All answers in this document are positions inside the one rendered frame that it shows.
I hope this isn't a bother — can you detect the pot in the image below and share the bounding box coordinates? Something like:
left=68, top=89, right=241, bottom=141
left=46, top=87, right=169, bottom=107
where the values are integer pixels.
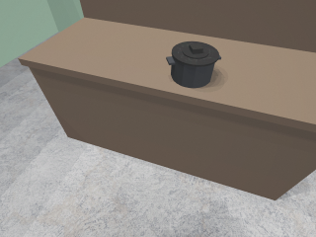
left=166, top=55, right=221, bottom=88

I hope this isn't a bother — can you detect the knob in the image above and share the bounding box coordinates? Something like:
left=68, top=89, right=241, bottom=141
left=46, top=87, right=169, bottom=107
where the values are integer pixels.
left=189, top=43, right=203, bottom=53

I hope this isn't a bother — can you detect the lid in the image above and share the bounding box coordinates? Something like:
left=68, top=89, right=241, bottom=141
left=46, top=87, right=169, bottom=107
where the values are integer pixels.
left=172, top=41, right=219, bottom=67

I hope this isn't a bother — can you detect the table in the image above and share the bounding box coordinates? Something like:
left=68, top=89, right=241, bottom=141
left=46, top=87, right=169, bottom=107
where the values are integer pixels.
left=18, top=0, right=316, bottom=200

